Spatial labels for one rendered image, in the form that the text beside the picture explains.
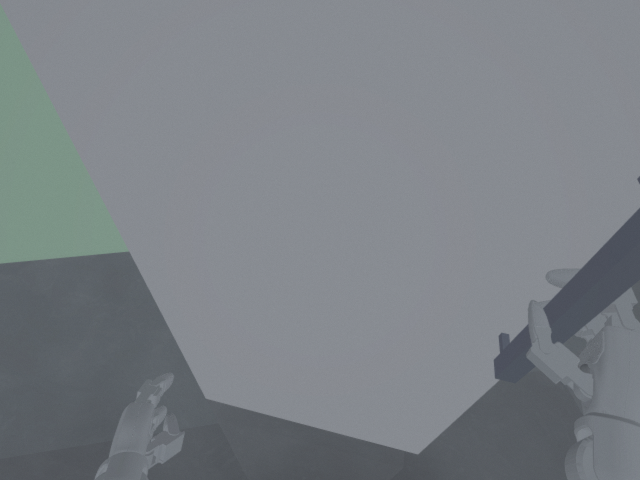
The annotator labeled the robot left forearm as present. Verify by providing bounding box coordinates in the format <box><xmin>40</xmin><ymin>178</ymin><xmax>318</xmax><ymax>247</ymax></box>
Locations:
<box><xmin>94</xmin><ymin>452</ymin><xmax>149</xmax><ymax>480</ymax></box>

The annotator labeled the handle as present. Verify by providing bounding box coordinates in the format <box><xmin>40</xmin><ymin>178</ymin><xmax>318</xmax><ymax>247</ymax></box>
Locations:
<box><xmin>494</xmin><ymin>176</ymin><xmax>640</xmax><ymax>383</ymax></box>

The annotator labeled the left robot hand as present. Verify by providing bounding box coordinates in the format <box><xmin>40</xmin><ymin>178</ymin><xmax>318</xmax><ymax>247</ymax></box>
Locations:
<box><xmin>109</xmin><ymin>372</ymin><xmax>185</xmax><ymax>469</ymax></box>

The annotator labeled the robot right forearm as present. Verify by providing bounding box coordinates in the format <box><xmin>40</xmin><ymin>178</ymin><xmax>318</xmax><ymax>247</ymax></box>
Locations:
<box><xmin>565</xmin><ymin>412</ymin><xmax>640</xmax><ymax>480</ymax></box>

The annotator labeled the fridge door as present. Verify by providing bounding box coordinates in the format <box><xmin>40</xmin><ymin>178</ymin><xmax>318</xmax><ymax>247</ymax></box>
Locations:
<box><xmin>0</xmin><ymin>0</ymin><xmax>640</xmax><ymax>454</ymax></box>

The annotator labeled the right robot hand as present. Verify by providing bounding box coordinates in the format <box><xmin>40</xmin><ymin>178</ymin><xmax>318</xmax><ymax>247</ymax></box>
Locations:
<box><xmin>526</xmin><ymin>269</ymin><xmax>640</xmax><ymax>424</ymax></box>

